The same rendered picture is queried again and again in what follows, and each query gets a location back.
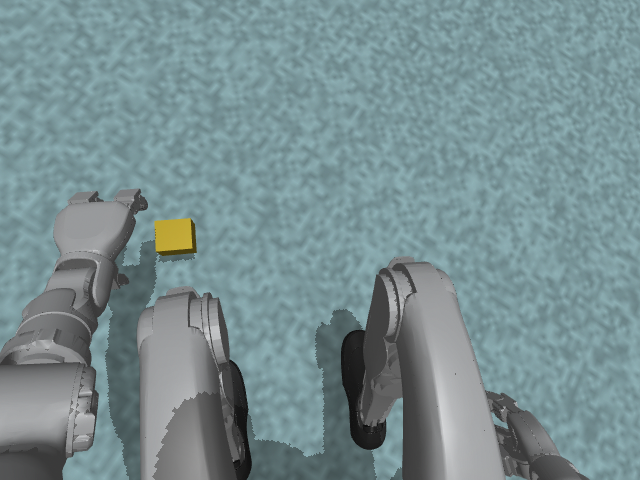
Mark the small box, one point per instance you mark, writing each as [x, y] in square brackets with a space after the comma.
[174, 237]

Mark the right robot arm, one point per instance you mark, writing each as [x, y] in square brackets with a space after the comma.
[553, 467]

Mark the left robot hand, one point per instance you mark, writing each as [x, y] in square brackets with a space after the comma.
[90, 224]

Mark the right robot hand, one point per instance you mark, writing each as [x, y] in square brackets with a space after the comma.
[524, 441]

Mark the left robot foot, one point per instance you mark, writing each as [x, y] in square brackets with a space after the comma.
[244, 464]

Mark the right robot foot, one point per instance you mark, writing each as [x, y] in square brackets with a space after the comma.
[353, 369]

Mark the left robot arm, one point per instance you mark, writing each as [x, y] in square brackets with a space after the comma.
[48, 401]

